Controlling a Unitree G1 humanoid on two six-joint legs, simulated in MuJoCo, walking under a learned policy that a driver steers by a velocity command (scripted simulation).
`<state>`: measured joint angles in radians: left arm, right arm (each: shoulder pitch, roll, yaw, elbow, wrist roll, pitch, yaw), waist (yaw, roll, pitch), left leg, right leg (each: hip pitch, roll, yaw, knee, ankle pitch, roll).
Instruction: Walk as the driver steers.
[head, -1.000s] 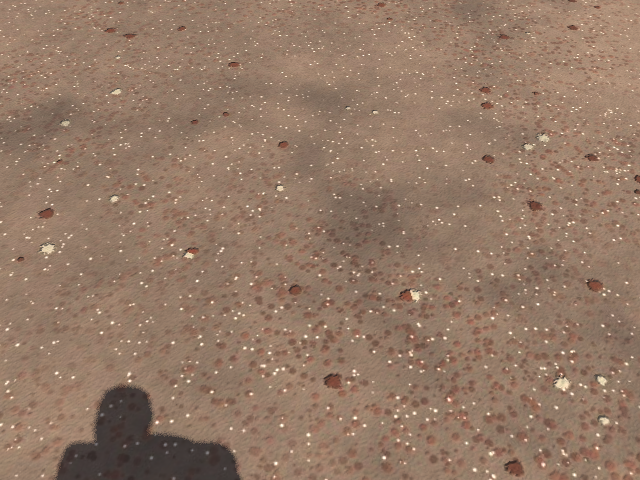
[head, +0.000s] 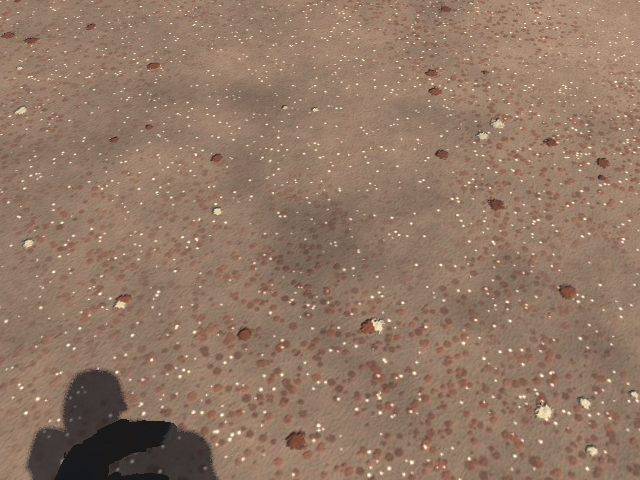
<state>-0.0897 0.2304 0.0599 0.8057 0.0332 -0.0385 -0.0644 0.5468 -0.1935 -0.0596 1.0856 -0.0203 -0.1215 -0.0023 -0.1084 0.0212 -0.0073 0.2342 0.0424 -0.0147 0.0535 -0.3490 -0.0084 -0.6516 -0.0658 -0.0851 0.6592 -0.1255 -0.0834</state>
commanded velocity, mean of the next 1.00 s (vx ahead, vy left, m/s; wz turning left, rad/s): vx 0.98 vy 0.00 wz -0.09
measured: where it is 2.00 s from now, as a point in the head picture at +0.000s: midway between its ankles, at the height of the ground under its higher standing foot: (358, 131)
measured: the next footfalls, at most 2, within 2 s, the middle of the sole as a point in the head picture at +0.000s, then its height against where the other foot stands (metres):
right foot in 0.06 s outside the picture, level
left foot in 0.54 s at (294, 385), level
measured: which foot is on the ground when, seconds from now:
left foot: down 0.00-0.06, up 0.08-0.52, down 0.54-1.00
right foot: up 0.00-0.04, down 0.06-0.52, up 0.54-0.98, down 1.00-1.00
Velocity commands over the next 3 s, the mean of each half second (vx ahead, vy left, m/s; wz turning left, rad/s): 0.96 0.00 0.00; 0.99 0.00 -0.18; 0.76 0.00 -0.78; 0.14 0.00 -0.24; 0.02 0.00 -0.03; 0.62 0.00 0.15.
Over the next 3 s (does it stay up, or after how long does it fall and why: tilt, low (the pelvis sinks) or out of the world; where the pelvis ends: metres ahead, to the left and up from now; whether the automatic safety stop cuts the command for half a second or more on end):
stays up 1.59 -0.38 0.02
